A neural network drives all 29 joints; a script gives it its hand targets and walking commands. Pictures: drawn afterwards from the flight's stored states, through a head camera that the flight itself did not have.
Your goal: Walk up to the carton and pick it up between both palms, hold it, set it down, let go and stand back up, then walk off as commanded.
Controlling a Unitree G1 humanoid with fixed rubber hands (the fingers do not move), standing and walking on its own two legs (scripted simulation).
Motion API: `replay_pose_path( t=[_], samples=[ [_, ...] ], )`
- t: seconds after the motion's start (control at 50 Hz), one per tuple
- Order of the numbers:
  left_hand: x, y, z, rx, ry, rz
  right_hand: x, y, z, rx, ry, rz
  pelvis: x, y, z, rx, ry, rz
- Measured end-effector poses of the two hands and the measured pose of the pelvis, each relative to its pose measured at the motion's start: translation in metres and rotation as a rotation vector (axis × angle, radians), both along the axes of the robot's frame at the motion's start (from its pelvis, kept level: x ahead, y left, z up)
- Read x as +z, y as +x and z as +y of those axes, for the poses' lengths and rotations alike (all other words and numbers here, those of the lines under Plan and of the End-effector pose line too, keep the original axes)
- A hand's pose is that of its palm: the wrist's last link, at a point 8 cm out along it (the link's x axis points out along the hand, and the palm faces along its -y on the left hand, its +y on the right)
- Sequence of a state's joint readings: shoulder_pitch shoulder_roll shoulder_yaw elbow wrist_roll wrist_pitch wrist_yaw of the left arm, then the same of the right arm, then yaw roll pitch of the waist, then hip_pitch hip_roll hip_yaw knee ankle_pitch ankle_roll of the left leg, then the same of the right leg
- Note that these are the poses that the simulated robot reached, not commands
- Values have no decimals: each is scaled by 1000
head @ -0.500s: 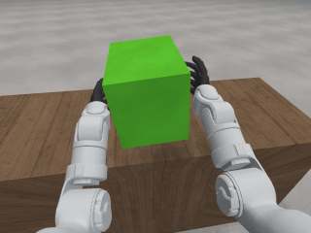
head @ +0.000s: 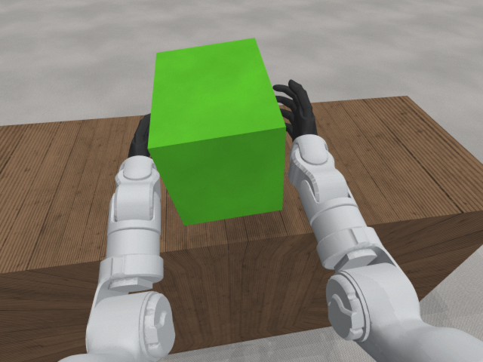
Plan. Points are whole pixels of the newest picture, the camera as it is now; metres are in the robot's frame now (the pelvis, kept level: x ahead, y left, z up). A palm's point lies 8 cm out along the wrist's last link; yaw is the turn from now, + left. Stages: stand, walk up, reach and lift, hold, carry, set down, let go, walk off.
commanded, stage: set down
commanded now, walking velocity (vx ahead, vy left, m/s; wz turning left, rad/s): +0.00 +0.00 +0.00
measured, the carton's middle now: (219, 131) +0.43 +0.06 +0.18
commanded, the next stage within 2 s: none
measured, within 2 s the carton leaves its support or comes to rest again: neither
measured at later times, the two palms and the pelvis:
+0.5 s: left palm (149, 171) +0.39 +0.18 +0.13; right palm (298, 141) +0.41 -0.08 +0.18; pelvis +0.01 +0.00 +0.00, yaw +0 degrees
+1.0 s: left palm (158, 180) +0.40 +0.17 +0.10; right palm (296, 148) +0.43 -0.08 +0.15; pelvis +0.02 +0.00 +0.00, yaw +0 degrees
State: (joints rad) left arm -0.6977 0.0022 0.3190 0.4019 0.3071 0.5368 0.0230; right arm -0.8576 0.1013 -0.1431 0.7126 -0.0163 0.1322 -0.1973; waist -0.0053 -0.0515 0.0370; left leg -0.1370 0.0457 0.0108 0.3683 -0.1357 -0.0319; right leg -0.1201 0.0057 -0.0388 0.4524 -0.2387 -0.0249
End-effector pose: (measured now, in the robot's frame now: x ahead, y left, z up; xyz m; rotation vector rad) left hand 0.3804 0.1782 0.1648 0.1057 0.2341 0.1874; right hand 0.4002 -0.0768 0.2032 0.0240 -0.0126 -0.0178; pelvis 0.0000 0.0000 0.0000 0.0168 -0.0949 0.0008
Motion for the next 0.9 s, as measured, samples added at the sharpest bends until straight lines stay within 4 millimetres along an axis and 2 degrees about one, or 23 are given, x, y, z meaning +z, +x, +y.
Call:
replay_pose_path(
  t=[0.2, 0.64, 0.9],
  samples=[
    [-14, 11, -2, -2, 2, -3, -9, 13, -1, 12, 18, -19, 0, 11, -1, 1, 1, 14],
    [-48, 9, -7, 8, -54, 43, -36, 12, -4, 12, -42, 12, 0, 10, -1, 1, 1, 14],
    [-62, 17, -11, 22, -78, 49, -48, 22, -7, 18, -42, 18, 0, 18, -2, 1, 3, 31]
  ],
)
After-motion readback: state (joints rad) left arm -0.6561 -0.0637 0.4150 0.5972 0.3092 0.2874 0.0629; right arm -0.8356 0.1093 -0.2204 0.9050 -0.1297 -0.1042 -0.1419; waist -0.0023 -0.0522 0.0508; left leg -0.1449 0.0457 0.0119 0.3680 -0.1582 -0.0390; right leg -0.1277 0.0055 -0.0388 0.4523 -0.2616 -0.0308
